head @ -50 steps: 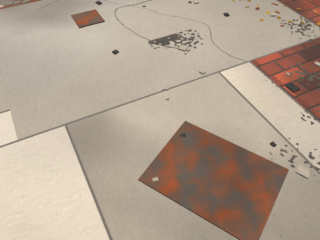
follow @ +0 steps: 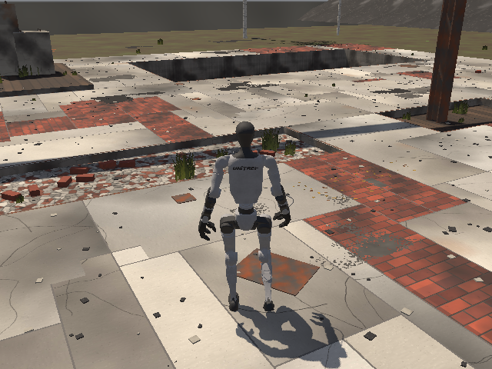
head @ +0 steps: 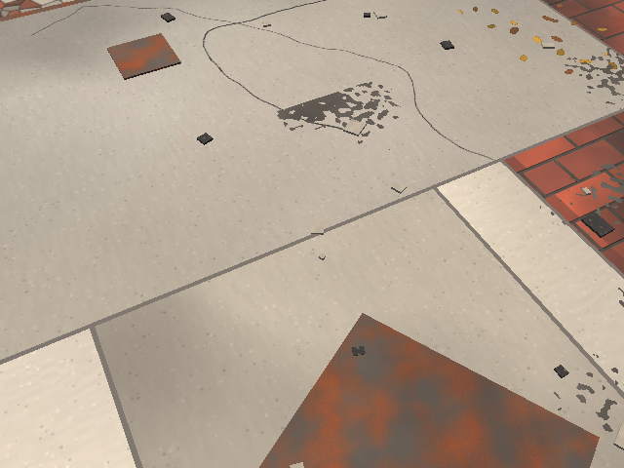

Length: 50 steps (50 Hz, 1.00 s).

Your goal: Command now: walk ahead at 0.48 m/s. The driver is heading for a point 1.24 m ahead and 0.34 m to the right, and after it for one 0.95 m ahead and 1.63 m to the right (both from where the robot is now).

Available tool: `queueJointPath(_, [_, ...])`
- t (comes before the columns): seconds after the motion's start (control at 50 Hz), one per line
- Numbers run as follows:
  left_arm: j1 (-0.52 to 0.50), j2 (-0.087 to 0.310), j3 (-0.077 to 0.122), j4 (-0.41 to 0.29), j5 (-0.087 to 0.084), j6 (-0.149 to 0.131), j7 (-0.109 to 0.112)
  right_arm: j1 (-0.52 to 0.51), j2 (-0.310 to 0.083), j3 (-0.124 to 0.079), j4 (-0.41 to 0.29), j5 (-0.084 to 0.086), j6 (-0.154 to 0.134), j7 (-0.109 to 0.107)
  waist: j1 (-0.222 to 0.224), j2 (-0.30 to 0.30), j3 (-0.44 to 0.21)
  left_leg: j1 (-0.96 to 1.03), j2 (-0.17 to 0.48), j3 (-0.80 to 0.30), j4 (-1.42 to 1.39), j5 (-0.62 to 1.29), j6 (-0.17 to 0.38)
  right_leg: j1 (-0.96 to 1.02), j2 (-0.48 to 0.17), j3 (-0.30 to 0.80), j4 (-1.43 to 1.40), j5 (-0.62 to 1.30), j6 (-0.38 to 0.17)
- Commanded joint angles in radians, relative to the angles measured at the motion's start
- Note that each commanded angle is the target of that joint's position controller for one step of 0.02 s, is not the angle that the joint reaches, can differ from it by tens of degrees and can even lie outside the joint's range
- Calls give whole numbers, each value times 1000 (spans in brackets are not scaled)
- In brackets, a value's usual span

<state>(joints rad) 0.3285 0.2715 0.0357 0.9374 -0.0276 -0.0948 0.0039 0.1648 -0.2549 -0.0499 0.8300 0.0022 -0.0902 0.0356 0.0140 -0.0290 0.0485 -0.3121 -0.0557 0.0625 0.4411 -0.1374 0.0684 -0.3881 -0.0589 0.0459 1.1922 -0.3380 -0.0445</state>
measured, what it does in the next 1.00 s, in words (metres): walks ahead: right foot, then left foot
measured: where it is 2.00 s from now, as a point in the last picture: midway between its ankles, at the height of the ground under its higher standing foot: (398, 247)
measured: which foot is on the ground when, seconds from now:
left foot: down 0.00-0.40, up 0.42-0.92, down 0.94-1.00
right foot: up 0.00-0.36, down 0.38-0.94, up 0.96-1.00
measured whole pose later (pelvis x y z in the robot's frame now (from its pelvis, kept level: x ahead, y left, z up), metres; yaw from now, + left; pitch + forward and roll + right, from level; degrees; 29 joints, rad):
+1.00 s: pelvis +0.56 -0.01 -0.01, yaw -6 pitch +2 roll +0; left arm 0.40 0.28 0.05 0.93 -0.03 -0.06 0.01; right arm 0.03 -0.26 -0.04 0.81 0.00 -0.11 0.02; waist 0.06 -0.02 0.03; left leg -0.45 0.01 0.03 0.54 -0.14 0.03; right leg -0.20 0.01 0.08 0.92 -0.50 -0.03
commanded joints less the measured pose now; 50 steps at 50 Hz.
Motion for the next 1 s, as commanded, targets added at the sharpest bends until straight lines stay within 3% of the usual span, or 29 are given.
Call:
queueJointPath(0.02, [63,58,22,-49,9,7,7,2,-81,-16,-29,-5,-26,5,19,103,-55,105,259,-296,-312,19,173,-148,-96,36,-17,79,8])
queueJointPath(0.06, [16,58,24,-75,16,21,11,29,-105,-20,-4,-2,-34,0,24,94,-17,63,254,-244,-346,56,186,-191,-108,24,-89,128,29])
queueJointPath(0.12, [-119,65,24,-127,27,17,10,87,-136,-25,24,-1,-28,-20,-9,71,19,96,243,-200,-362,96,180,-281,-110,15,-285,298,55])
queueJointPath(0.2, [-276,38,9,-171,20,0,-9,167,-166,-26,56,11,-17,-34,-67,62,28,135,220,-133,-357,111,142,-217,-55,-37,-548,475,56])
queueJointPath(0.28, [-375,55,6,-220,10,-6,-32,238,-174,-29,96,20,5,-38,-90,64,43,300,284,-149,-292,132,132,-259,-37,-22,-651,417,31])
queueJointPath(0.34, [-343,91,17,-231,10,-12,-45,228,-193,-37,102,19,25,-42,-50,91,7,391,318,-161,-197,288,104,-187,-8,-37,-690,289,-9])
queueJointPath(0.36, [-266,115,29,-213,10,-14,-44,206,-200,-37,98,17,31,-43,-1,103,-41,391,298,-141,-102,454,89,-70,23,-66,-708,266,-30])
queueJointPath(0.38, [-106,161,55,-165,11,-14,-38,201,-179,-28,92,10,37,-43,72,90,-144,340,242,-100,88,551,62,151,44,-84,-715,278,-62])
queueJointPath(0.4, [84,239,77,-127,23,-10,-28,216,-138,-8,63,-11,36,-45,129,-16,-307,140,177,-51,406,316,27,468,-129,109,-677,309,-127])
queueJointPath(0.42, [135,298,90,-99,23,-3,-35,352,1,30,67,-4,13,-32,56,-292,-421,-272,-15,-59,736,-350,-37,792,-331,588,-799,69,-281])
queueJointPath(0.44, [125,188,60,-112,19,-4,-36,290,-113,7,78,19,-9,-28,95,-177,-389,-380,26,-197,851,-437,-20,769,-318,663,-883,-40,-248])
queueJointPath(0.46, [38,153,47,-128,21,-7,-33,191,-169,-10,46,44,-24,-25,83,-124,-243,-440,77,-181,863,-350,-3,643,-291,514,-901,7,-207])
queueJointPath(0.48, [-42,138,41,-145,25,-8,-32,137,-163,-8,34,41,-28,-31,52,-41,-165,-409,130,-149,823,-255,-5,501,-256,400,-924,131,-190])
queueJointPath(0.5, [-88,117,36,-150,31,-10,-34,110,-152,-12,31,24,-25,-35,27,-12,-109,-377,162,-142,765,-196,-13,390,-224,320,-954,230,-187])
queueJointPath(0.52, [-107,98,30,-150,40,-15,-35,125,-138,-14,34,17,-15,-35,-4,-33,-101,-313,189,-149,728,-155,-16,324,-195,262,-981,284,-177])
queueJointPath(0.54, [-111,89,29,-146,38,-17,-38,143,-116,-12,41,16,-3,-35,-19,-40,-96,-280,193,-145,702,-136,-24,290,-176,225,-1010,307,-180])
queueJointPath(0.58, [-94,105,33,-128,30,-25,-36,138,-90,-9,39,12,16,-38,-32,-34,-71,-286,202,-131,646,-107,-42,249,-167,164,-1046,368,-194])
queueJointPath(0.66, [-39,135,41,-95,28,-15,-17,3,-84,-8,-7,0,19,-38,-5,-18,-20,-379,204,-118,429,81,-75,267,-148,83,-1085,401,-186])
queueJointPath(0.72, [8,142,42,-71,20,-7,-7,-109,-66,-1,-37,1,8,-29,32,-22,6,-333,172,-88,241,219,-77,260,-115,32,-1092,377,-159])
queueJointPath(0.78, [73,152,45,-39,10,5,-3,-206,-68,2,-69,8,-2,-18,59,-19,28,-319,139,-85,132,235,-80,313,-133,58,-1063,356,-159])
queueJointPath(0.84, [86,163,53,-27,3,21,7,-246,-92,-2,-93,13,-19,-2,45,-32,32,-301,126,-112,55,184,-63,387,-176,106,-998,369,-147])
queueJointPath(0.88, [69,175,61,-29,3,30,13,-202,-122,-13,-85,13,-28,1,10,-53,5,-209,109,-108,33,121,-47,406,-190,137,-942,418,-129])
queueJointPath(0.9, [50,178,63,-35,4,34,13,-133,-142,-24,-67,13,-32,-2,-32,-61,-31,-101,90,-87,12,92,-32,395,-172,130,-871,511,-114])
queueJointPath(0.92, [43,155,54,-43,11,37,13,9,-185,-48,-25,9,-34,-11,-95,-47,-125,108,87,-78,9,91,-4,343,-114,97,-712,573,-87])
queueJointPath(0.94, [41,99,32,-74,29,37,12,185,-252,-67,2,-7,-34,-21,-159,42,-286,404,251,-238,51,74,55,165,-38,47,-418,372,-50])
queueJointPath(0.96, [174,-26,0,-94,15,19,8,241,-323,-84,23,-11,-20,-20,-94,332,-413,728,480,-667,-44,-113,197,-223,118,-17,-81,-184,16])
queueJointPath(0.98, [146,78,22,-79,-8,9,9,223,-217,-57,9,-4,-19,-19,-119,270,-386,682,467,-752,-126,-253,186,-322,70,98,61,-256,13])
queueJointPath(1.0, [62,143,43,-103,-25,6,10,153,-159,-40,-2,0,-21,-22,-115,203,-241,557,438,-593,-145,-246,138,-375,27,92,88,-171,3])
